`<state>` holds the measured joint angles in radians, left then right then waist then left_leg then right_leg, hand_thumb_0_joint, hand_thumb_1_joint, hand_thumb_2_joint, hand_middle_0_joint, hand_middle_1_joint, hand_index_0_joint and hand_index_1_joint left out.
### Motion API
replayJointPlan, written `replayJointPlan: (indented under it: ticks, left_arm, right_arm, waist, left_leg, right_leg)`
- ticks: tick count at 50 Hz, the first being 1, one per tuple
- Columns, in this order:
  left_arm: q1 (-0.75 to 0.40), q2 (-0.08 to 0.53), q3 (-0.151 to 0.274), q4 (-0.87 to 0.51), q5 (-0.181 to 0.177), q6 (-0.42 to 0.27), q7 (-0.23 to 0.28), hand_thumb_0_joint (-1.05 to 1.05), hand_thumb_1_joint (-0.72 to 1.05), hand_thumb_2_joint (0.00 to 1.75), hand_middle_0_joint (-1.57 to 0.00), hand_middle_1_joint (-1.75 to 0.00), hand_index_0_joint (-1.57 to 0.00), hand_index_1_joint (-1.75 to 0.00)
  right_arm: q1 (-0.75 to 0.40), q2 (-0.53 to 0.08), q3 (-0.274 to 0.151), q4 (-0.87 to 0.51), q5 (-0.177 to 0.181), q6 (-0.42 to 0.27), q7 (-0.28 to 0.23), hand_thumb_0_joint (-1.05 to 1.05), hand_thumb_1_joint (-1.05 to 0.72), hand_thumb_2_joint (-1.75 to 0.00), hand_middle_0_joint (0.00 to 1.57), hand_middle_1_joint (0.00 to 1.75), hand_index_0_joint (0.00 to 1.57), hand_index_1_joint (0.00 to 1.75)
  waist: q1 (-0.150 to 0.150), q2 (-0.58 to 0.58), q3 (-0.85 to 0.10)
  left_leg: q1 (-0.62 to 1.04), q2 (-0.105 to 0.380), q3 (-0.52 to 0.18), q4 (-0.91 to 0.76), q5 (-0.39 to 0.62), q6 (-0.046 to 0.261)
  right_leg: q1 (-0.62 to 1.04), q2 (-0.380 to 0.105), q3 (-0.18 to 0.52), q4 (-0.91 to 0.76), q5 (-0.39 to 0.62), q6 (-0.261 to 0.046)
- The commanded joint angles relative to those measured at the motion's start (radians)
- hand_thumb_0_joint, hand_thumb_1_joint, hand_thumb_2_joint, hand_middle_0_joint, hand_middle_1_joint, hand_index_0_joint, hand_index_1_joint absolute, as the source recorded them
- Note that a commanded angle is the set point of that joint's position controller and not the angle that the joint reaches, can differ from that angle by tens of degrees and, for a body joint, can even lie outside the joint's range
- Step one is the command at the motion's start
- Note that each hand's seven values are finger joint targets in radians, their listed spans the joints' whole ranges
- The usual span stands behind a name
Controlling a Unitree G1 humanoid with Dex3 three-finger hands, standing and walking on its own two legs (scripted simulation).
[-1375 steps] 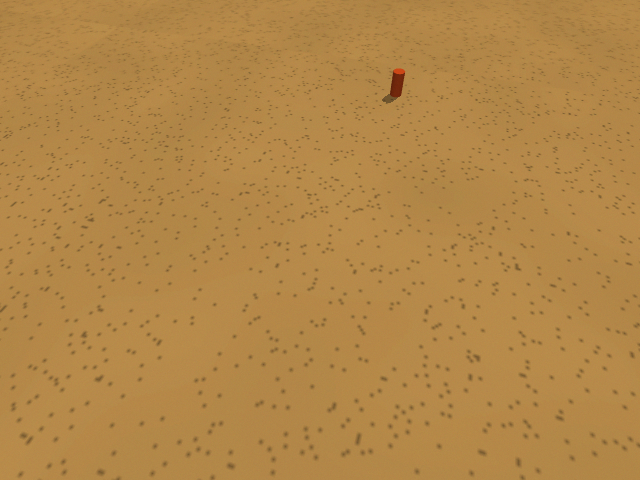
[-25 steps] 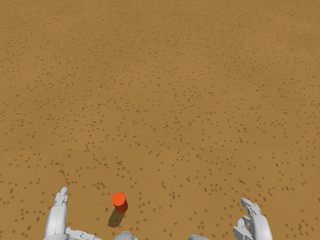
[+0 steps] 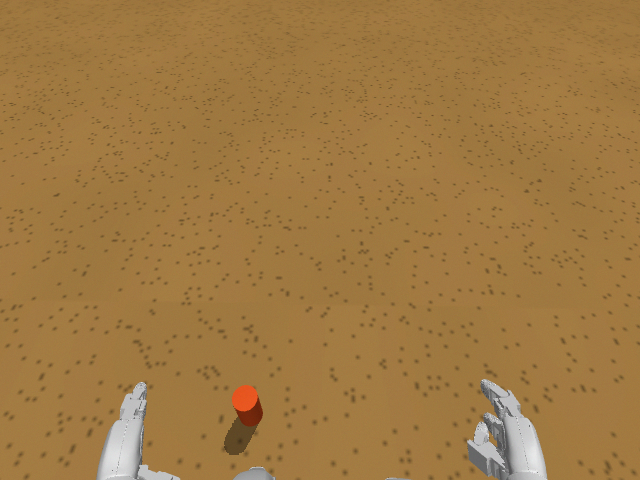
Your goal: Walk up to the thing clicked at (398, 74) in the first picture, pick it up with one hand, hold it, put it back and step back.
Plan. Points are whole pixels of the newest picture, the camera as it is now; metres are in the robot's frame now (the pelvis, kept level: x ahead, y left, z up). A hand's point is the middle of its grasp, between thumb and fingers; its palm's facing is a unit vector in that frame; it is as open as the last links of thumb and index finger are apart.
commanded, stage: home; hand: left
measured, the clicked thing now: (248, 406) +0.41 +0.19 -0.65
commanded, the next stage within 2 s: stand in 1.22 s
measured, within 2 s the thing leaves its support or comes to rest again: neither
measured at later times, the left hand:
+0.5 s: hand (185, 461) +0.16 +0.17 -0.05, palm faces +0.10 -0.96 -0.28, open 17.7 cm
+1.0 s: hand (184, 457) +0.17 +0.17 -0.05, palm faces +0.10 -0.96 -0.28, open 17.7 cm
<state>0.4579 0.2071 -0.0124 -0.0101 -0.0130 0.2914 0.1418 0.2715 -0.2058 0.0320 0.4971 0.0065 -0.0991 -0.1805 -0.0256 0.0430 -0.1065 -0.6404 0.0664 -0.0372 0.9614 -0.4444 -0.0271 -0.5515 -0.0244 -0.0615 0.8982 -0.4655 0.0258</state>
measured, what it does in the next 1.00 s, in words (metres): stands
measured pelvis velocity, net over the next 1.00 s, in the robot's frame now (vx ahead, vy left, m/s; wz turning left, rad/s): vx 0.00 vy -0.01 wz -0.01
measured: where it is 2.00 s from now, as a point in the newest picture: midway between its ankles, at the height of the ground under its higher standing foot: outside the picture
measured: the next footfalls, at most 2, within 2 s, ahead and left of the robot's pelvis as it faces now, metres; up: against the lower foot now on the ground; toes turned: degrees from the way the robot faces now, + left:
none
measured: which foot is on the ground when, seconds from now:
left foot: down 0.00-1.00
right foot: down 0.00-1.00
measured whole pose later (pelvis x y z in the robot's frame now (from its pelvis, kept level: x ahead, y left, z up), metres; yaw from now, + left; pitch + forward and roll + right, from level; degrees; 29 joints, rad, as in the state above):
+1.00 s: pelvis +0.00 -0.01 +0.00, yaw +0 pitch +6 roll -2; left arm 0.45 0.19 -0.01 0.02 -0.01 0.27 0.13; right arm 0.27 -0.20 0.03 0.53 0.00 -0.13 -0.19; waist -0.02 0.04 -0.10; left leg -0.62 0.07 -0.03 0.94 -0.43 -0.04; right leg -0.55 -0.02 -0.05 0.90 -0.46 0.02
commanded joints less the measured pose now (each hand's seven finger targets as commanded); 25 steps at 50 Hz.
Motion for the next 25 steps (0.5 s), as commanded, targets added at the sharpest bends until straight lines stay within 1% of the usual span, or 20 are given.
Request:
replayJointPlan:
  ticks: [1, 3, 4, 5, 7, 9, 10, 11, 13, 14, 16, 17, 18, 19, 20, 21, 22, 23, 24, 25]
  left_arm:
    - [0.005, 0.079, 0.049, -0.132, 0.008, -0.056, 0.008, 0.0, -0.61, 0.02, -0.05, -0.04, -0.05, -0.04]
    - [-0.034, 0.123, 0.076, -0.207, 0.008, -0.065, 0.009, 0.0, -0.61, 0.02, -0.05, -0.04, -0.05, -0.04]
    - [-0.03, 0.11, 0.064, -0.177, 0.008, -0.062, 0.007, 0.0, -0.61, 0.02, -0.04, -0.04, -0.04, -0.04]
    - [-0.002, 0.094, 0.057, -0.151, 0.007, -0.06, 0.004, 0.0, -0.61, 0.01, -0.04, -0.04, -0.04, -0.04]
    - [-0.021, 0.085, 0.052, -0.147, 0.007, -0.061, 0.004, 0.0, -0.61, 0.01, -0.04, -0.04, -0.04, -0.04]
    - [-0.063, 0.125, 0.079, -0.208, 0.006, -0.069, 0.006, 0.0, -0.61, 0.02, -0.05, -0.04, -0.05, -0.04]
    - [-0.054, 0.122, 0.074, -0.175, 0.008, -0.067, 0.006, 0.0, -0.61, 0.01, -0.04, -0.04, -0.04, -0.04]
    - [-0.027, 0.097, 0.059, -0.149, 0.007, -0.065, 0.004, 0.0, -0.61, 0.01, -0.04, -0.04, -0.04, -0.04]
    - [-0.035, 0.092, 0.053, -0.17, 0.006, -0.069, 0.003, 0.0, -0.61, 0.01, -0.04, -0.04, -0.04, -0.04]
    - [-0.028, 0.094, 0.061, -0.156, 0.007, -0.069, 0.004, 0.0, -0.61, 0.02, -0.04, -0.04, -0.04, -0.04]
    - [-0.04, 0.093, 0.054, -0.149, 0.006, -0.068, 0.003, 0.0, -0.61, 0.01, -0.04, -0.04, -0.04, -0.04]
    - [-0.06, 0.111, 0.069, -0.195, 0.006, -0.073, 0.005, 0.0, -0.61, 0.01, -0.04, -0.04, -0.04, -0.04]
    - [-0.069, 0.123, 0.077, -0.206, 0.006, -0.077, 0.005, 0.0, -0.6, 0.02, -0.05, -0.04, -0.05, -0.04]
    - [-0.046, 0.103, 0.061, -0.159, 0.007, -0.072, 0.002, 0.0, -0.61, 0.02, -0.04, -0.04, -0.04, -0.04]
    - [0.02, 0.057, 0.038, -0.081, 0.007, -0.063, -0.003, 0.0, -0.61, 0.01, -0.04, -0.04, -0.04, -0.04]
    - [-0.016, 0.076, 0.05, -0.134, 0.003, -0.067, -0.002, 0.0, -0.61, 0.02, -0.04, -0.04, -0.05, -0.04]
    - [-0.058, 0.105, 0.069, -0.183, 0.005, -0.075, 0.001, 0.0, -0.6, 0.03, -0.05, -0.05, -0.05, -0.04]
    - [-0.023, 0.098, 0.067, -0.144, 0.009, -0.073, 0.001, 0.0, -0.61, 0.01, -0.04, -0.04, -0.04, -0.04]
    - [-0.05, 0.118, 0.077, -0.172, 0.007, -0.072, 0.0, 0.0, -0.61, 0.02, -0.04, -0.04, -0.04, -0.04]
    - [-0.043, 0.105, 0.069, -0.175, 0.008, -0.073, -0.001, 0.0, -0.6, 0.02, -0.05, -0.04, -0.05, -0.04]
  right_arm:
    - [-0.078, -0.105, -0.046, -0.159, 0.001, -0.062, -0.014, 0.0, -0.9, -0.9, 0.2, 0.3, 0.2, 0.3]
    - [-0.074, -0.108, -0.047, -0.161, 0.002, -0.06, -0.016, 0.0, -0.9, -0.9, 0.2, 0.3, 0.2, 0.3]
    - [-0.074, -0.11, -0.047, -0.16, 0.004, -0.061, -0.015, 0.0, -0.9, -0.9, 0.2, 0.3, 0.2, 0.3]
    - [-0.074, -0.107, -0.046, -0.161, 0.003, -0.062, -0.016, 0.0, -0.9, -0.9, 0.2, 0.3, 0.2, 0.3]
    - [-0.072, -0.107, -0.048, -0.155, 0.003, -0.065, -0.016, 0.0, -0.9, -0.9, 0.2, 0.3, 0.2, 0.3]
    - [-0.072, -0.11, -0.049, -0.154, 0.003, -0.065, -0.018, 0.0, -0.9, -0.9, 0.2, 0.3, 0.2, 0.3]
    - [-0.072, -0.108, -0.048, -0.15, 0.004, -0.066, -0.019, 0.0, -0.9, -0.9, 0.2, 0.3, 0.2, 0.3]
    - [-0.075, -0.106, -0.046, -0.151, 0.005, -0.069, -0.017, 0.0, -0.9, -0.9, 0.2, 0.3, 0.2, 0.3]
    - [-0.074, -0.106, -0.047, -0.15, 0.002, -0.07, -0.019, 0.0, -0.9, -0.9, 0.2, 0.3, 0.2, 0.3]
    - [-0.072, -0.11, -0.05, -0.15, 0.002, -0.071, -0.019, 0.0, -0.9, -0.9, 0.2, 0.3, 0.2, 0.3]
    - [-0.078, -0.111, -0.048, -0.148, 0.003, -0.075, -0.017, 0.0, -0.9, -0.9, 0.2, 0.3, 0.2, 0.3]
    - [-0.076, -0.108, -0.048, -0.145, 0.004, -0.076, -0.017, 0.0, -0.9, -0.9, 0.2, 0.3, 0.2, 0.3]
    - [-0.069, -0.107, -0.049, -0.138, 0.003, -0.074, -0.019, 0.0, -0.9, -0.9, 0.2, 0.3, 0.2, 0.3]
    - [-0.071, -0.107, -0.047, -0.137, 0.002, -0.075, -0.019, 0.0, -0.9, -0.9, 0.2, 0.3, 0.2, 0.3]
    - [-0.075, -0.105, -0.047, -0.143, 0.003, -0.078, -0.018, 0.0, -0.9, -0.9, 0.2, 0.3, 0.2, 0.3]
    - [-0.077, -0.106, -0.048, -0.148, 0.003, -0.079, -0.016, 0.0, -0.9, -0.9, 0.2, 0.3, 0.2, 0.3]
    - [-0.077, -0.109, -0.05, -0.146, 0.002, -0.078, -0.017, 0.0, -0.9, -0.9, 0.2, 0.3, 0.2, 0.3]
    - [-0.076, -0.109, -0.05, -0.139, 0.001, -0.077, -0.018, 0.0, -0.9, -0.9, 0.2, 0.3, 0.2, 0.3]
    - [-0.077, -0.111, -0.05, -0.144, 0.003, -0.077, -0.018, 0.0, -0.9, -0.9, 0.2, 0.3, 0.2, 0.3]
    - [-0.074, -0.106, -0.048, -0.142, 0.001, -0.078, -0.019, 0.0, -0.9, -0.9, 0.2, 0.3, 0.2, 0.3]
  waist:
    - [-0.002, -0.026, -0.064]
    - [0.008, -0.003, -0.105]
    - [-0.002, -0.009, -0.088]
    - [-0.001, -0.029, -0.089]
    - [-0.002, -0.02, -0.078]
    - [0.003, -0.004, -0.105]
    - [-0.002, -0.016, -0.083]
    - [-0.001, -0.033, -0.069]
    - [0.001, -0.012, -0.087]
    - [0.004, -0.016, -0.089]
    - [-0.001, -0.021, -0.051]
    - [0.006, -0.008, -0.078]
    - [0.004, 0.004, -0.082]
    - [-0.005, -0.015, -0.069]
    - [-0.009, -0.062, -0.045]
    - [-0.002, -0.035, -0.052]
    - [0.002, -0.01, -0.09]
    - [0.004, -0.03, -0.087]
    - [0.007, -0.004, -0.076]
    - [0.001, -0.016, -0.098]
  left_leg:
    - [0.102, -0.049, 0.03, -0.172, 0.127, 0.024]
    - [0.116, -0.055, 0.041, -0.161, 0.157, 0.026]
    - [0.113, -0.054, 0.041, -0.161, 0.162, 0.026]
    - [0.108, -0.054, 0.042, -0.158, 0.161, 0.028]
    - [0.108, -0.052, 0.04, -0.165, 0.145, 0.027]
    - [0.123, -0.053, 0.043, -0.164, 0.156, 0.027]
    - [0.112, -0.054, 0.045, -0.163, 0.143, 0.028]
    - [0.105, -0.054, 0.045, -0.166, 0.132, 0.029]
    - [0.116, -0.051, 0.042, -0.169, 0.137, 0.026]
    - [0.113, -0.051, 0.041, -0.171, 0.136, 0.026]
    - [0.1, -0.052, 0.041, -0.175, 0.112, 0.028]
    - [0.116, -0.051, 0.044, -0.175, 0.126, 0.026]
    - [0.119, -0.053, 0.049, -0.168, 0.135, 0.025]
    - [0.115, -0.053, 0.047, -0.167, 0.132, 0.027]
    - [0.102, -0.05, 0.046, -0.166, 0.128, 0.03]
    - [0.096, -0.054, 0.049, -0.161, 0.126, 0.03]
    - [0.112, -0.055, 0.048, -0.166, 0.125, 0.028]
    - [0.116, -0.051, 0.042, -0.168, 0.138, 0.028]
    - [0.108, -0.055, 0.049, -0.168, 0.129, 0.028]
    - [0.122, -0.053, 0.049, -0.163, 0.144, 0.028]
  right_leg:
    - [-0.003, 0.046, -0.019, -0.168, 0.132, -0.021]
    - [0.014, 0.039, -0.007, -0.169, 0.165, -0.02]
    - [0.006, 0.041, -0.008, -0.165, 0.171, -0.02]
    - [0.01, 0.042, -0.01, -0.168, 0.173, -0.018]
    - [-0.001, 0.041, -0.007, -0.166, 0.156, -0.02]
    - [0.015, 0.039, -0.003, -0.169, 0.164, -0.02]
    - [0.0, 0.04, -0.004, -0.173, 0.153, -0.018]
    - [-0.002, 0.039, -0.004, -0.174, 0.14, -0.019]
    - [0.001, 0.04, -0.005, -0.168, 0.144, -0.022]
    - [0.004, 0.043, -0.008, -0.168, 0.141, -0.023]
    - [-0.012, 0.04, -0.006, -0.174, 0.12, -0.021]
    - [-0.002, 0.041, -0.004, -0.171, 0.13, -0.023]
    - [-0.001, 0.036, 0.003, -0.176, 0.14, -0.021]
    - [-0.011, 0.04, -0.002, -0.176, 0.139, -0.019]
    - [-0.015, 0.043, -0.006, -0.175, 0.137, -0.017]
    - [-0.013, 0.038, -0.003, -0.178, 0.137, -0.017]
    - [0.0, 0.039, -0.001, -0.175, 0.138, -0.019]
    - [0.006, 0.042, -0.006, -0.168, 0.145, -0.019]
    - [-0.002, 0.038, -0.001, -0.174, 0.138, -0.02]
    - [0.006, 0.039, 0.002, -0.172, 0.153, -0.019]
